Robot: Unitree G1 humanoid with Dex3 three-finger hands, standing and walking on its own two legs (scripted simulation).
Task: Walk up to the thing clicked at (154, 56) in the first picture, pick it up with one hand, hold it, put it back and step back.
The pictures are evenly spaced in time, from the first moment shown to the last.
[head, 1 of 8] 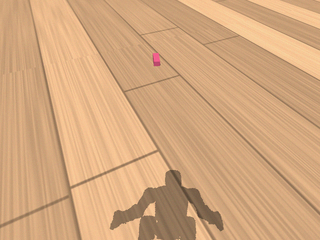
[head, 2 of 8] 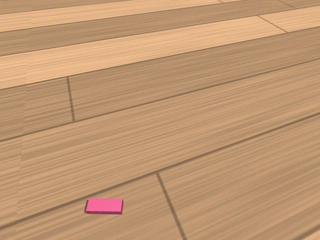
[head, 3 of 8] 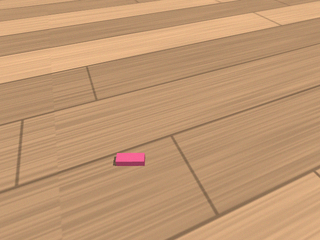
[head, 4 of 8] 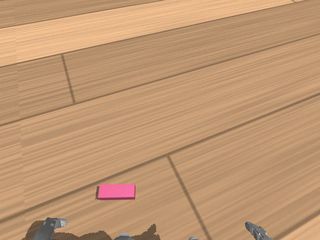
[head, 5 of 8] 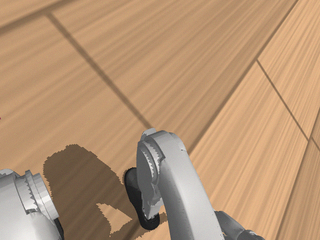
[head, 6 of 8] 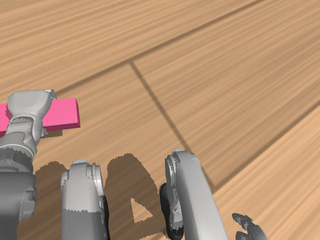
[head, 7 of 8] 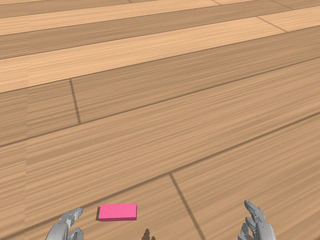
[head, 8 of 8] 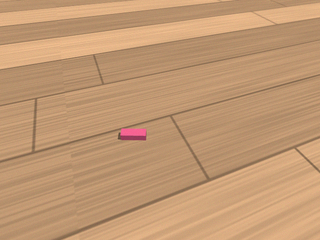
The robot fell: no
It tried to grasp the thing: yes
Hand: left
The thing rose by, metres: 0.68
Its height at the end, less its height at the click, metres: +0.00
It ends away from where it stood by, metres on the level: 0.01
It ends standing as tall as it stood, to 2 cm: yes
